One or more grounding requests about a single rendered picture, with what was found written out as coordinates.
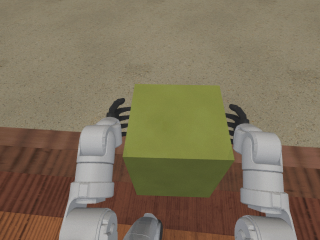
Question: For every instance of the left robot thigh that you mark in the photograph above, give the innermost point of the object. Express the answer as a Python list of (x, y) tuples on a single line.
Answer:
[(145, 228)]

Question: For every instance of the right robot upper arm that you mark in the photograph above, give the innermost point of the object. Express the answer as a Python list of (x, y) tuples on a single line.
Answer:
[(252, 227)]

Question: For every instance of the carton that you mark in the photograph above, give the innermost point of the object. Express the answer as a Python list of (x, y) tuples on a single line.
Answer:
[(177, 141)]

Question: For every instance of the robot left hand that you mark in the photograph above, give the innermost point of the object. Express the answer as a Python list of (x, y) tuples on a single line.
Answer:
[(114, 112)]

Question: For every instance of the robot left forearm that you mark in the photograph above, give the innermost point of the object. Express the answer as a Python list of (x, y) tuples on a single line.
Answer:
[(94, 169)]

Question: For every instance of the left robot shin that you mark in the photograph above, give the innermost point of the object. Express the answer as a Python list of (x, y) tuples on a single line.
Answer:
[(150, 215)]

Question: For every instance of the robot right forearm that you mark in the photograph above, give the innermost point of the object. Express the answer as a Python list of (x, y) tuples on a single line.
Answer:
[(262, 165)]

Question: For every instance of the robot right hand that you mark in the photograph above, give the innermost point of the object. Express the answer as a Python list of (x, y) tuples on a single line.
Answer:
[(240, 119)]

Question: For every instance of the left robot upper arm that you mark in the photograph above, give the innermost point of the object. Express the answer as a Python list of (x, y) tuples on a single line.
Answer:
[(90, 223)]

